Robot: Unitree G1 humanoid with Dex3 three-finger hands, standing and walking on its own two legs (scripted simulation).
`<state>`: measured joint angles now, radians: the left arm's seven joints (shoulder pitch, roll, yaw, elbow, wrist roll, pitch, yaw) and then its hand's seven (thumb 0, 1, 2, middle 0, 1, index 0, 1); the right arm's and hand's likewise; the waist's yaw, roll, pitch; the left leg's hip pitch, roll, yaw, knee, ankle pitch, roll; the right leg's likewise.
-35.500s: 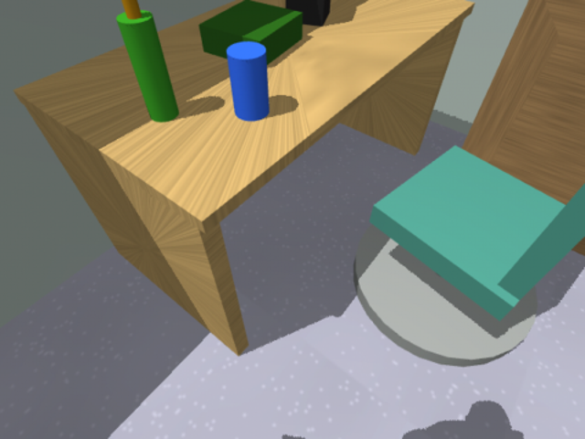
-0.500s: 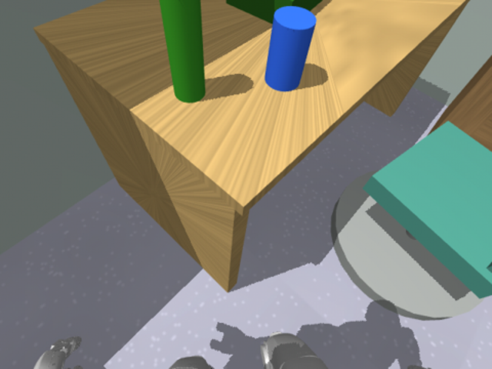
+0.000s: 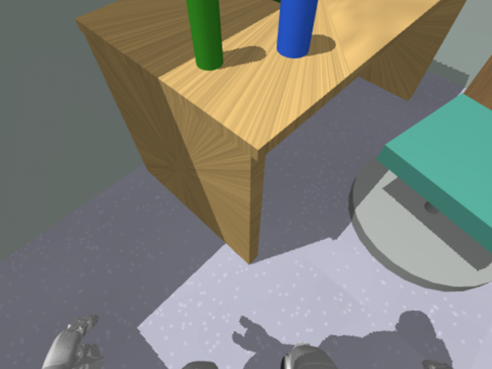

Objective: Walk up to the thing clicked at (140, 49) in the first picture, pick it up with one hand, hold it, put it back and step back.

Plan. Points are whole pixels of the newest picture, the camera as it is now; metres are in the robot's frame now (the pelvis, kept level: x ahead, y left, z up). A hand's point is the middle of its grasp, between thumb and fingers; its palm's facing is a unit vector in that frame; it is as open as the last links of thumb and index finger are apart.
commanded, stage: step back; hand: left
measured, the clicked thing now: (203, 6) +0.81 +0.12 +0.13
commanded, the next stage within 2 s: none
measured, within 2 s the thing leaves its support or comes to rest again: neither
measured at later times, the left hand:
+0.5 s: hand out of the picture -0.08 +0.24 -0.13, palm faces -0.09 -0.91 -0.40, open 7.4 cm
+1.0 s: hand out of the picture -0.23 +0.23 -0.15, palm faces -0.09 -0.92 -0.39, open 7.4 cm
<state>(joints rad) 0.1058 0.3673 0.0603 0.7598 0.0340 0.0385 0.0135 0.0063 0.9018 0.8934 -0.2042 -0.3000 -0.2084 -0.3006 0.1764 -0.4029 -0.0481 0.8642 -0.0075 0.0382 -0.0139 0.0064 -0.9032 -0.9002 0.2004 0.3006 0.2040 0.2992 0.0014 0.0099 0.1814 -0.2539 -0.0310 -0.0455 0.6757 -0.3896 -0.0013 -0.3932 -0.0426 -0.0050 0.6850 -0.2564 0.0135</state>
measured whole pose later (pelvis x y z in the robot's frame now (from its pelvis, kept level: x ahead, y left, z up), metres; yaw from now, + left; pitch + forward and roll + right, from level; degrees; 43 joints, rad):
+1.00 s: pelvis -0.34 -0.04 +0.00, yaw -6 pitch -2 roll +0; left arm 0.19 0.40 0.08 0.87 0.03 0.05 -0.01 0.01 0.91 0.89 -0.20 -0.30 -0.21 -0.30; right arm 0.12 -0.40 -0.04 0.82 -0.04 0.03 -0.01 0.01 -0.90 -0.90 0.20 0.30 0.21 0.30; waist 0.03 -0.01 0.14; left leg -0.43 0.07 0.02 0.66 -0.20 0.00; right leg -0.23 0.01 0.05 0.71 -0.48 -0.01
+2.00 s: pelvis -0.34 -0.03 +0.01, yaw +0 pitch -2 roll -1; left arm 0.14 0.38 0.03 1.04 0.01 -0.02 0.00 0.01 0.91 0.89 -0.20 -0.30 -0.21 -0.30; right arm 0.08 -0.34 -0.02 1.04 -0.02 0.00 0.01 0.01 -0.90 -0.90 0.20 0.30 0.20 0.30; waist 0.03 0.00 0.09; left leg -0.29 0.03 0.01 0.60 -0.28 0.00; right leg -0.18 -0.02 -0.03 0.57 -0.34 0.02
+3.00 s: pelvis -0.34 -0.03 +0.03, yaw +0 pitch -3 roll +0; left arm 0.12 0.35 0.00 1.16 0.01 -0.02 -0.01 0.01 0.91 0.89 -0.20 -0.30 -0.21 -0.30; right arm 0.11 -0.35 0.01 1.15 -0.01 -0.01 0.02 0.01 -0.90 -0.90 0.20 0.30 0.20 0.30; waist -0.01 0.01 0.06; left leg -0.16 0.02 0.03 0.34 -0.13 -0.01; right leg -0.07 -0.03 -0.03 0.33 -0.21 0.02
